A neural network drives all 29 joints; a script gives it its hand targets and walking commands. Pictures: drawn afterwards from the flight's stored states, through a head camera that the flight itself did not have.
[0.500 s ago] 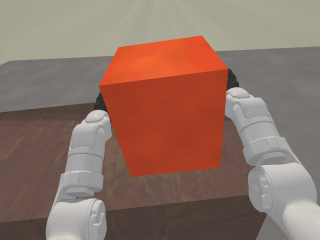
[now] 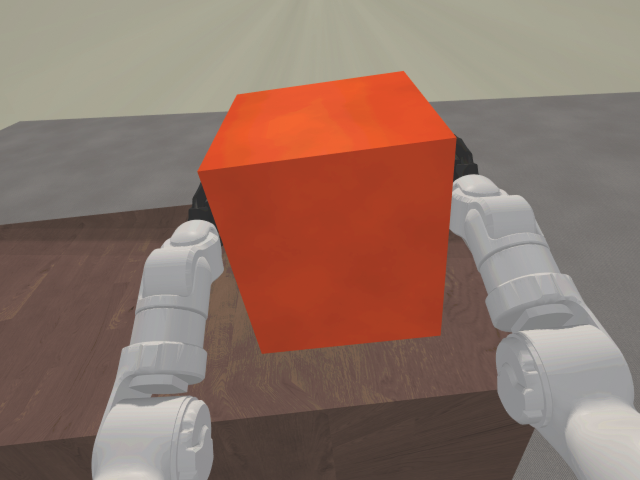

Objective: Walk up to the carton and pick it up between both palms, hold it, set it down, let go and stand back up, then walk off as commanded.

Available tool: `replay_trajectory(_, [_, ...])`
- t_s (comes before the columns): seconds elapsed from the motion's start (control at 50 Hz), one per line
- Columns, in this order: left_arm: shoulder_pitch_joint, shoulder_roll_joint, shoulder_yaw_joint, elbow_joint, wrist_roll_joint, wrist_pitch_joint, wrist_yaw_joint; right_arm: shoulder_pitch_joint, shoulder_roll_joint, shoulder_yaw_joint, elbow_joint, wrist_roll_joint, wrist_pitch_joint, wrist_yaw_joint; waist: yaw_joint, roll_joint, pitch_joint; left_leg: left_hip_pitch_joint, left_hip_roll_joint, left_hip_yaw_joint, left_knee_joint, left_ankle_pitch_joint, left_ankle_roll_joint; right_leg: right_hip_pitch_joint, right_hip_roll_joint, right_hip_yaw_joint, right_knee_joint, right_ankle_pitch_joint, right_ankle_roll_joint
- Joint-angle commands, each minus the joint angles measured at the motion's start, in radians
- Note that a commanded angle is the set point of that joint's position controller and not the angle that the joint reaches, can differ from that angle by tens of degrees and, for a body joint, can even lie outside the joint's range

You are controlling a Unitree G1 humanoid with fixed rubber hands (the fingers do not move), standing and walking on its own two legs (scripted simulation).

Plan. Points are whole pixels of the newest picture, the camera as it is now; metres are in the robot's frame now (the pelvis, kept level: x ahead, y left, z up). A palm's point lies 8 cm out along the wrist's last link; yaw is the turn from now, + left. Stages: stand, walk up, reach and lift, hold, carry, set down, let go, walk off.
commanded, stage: hold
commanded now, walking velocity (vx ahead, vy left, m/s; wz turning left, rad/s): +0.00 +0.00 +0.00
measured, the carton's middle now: (334, 209) +0.42 -0.01 +0.21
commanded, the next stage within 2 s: none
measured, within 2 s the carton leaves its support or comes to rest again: neither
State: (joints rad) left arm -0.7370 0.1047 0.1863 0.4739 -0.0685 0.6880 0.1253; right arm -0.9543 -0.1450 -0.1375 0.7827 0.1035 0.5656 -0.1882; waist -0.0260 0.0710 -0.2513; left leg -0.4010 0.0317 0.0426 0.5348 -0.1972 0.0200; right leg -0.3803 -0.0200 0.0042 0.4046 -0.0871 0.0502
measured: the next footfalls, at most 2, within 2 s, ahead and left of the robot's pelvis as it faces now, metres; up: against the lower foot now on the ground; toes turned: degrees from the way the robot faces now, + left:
none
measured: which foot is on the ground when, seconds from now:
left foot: down 0.00-1.00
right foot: down 0.00-1.00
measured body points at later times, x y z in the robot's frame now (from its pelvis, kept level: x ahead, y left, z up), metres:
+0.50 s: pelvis +0.00 +0.00 +0.00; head -0.07 -0.01 +0.44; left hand +0.39 +0.15 +0.22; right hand +0.41 -0.18 +0.23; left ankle +0.05 +0.10 -0.73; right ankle +0.07 -0.15 -0.73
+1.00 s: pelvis +0.00 +0.00 +0.00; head -0.07 -0.01 +0.44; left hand +0.39 +0.15 +0.22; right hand +0.41 -0.18 +0.23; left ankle +0.05 +0.10 -0.73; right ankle +0.07 -0.15 -0.73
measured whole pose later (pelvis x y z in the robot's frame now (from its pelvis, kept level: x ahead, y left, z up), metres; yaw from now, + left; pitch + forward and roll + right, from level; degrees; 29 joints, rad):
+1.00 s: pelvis +0.00 +0.00 +0.00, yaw +0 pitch +4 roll -2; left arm -0.74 0.10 0.19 0.47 -0.07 0.69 0.13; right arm -0.96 -0.14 -0.14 0.78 0.10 0.57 -0.19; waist -0.03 0.07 -0.25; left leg -0.40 0.03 0.04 0.53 -0.20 0.02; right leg -0.38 -0.02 0.00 0.40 -0.09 0.05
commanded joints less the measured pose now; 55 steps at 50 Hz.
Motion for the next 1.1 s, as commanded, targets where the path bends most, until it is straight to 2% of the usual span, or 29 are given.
replay_trajectory(0.0, [-1.316, -0.703, -0.322, -0.325, -0.075, -0.12, -0.138, -1.023, 0.88, 0.389, -0.311, 0.317, -0.081, 0.212, 0.035, -0.038, -0.494, 0.127, -0.028, -0.112, -0.249, -0.047, -0.028, 0.369, 0.128, -0.024, -0.02, -0.071, -0.027])
replay_trajectory(1.08, [-1.316, -0.704, -0.324, -0.328, -0.076, -0.12, -0.138, -1.018, 0.882, 0.391, -0.309, 0.317, -0.082, 0.211, 0.032, -0.038, -0.497, 0.13, -0.029, -0.113, -0.245, -0.041, -0.03, 0.373, 0.127, -0.025, -0.019, -0.06, -0.027])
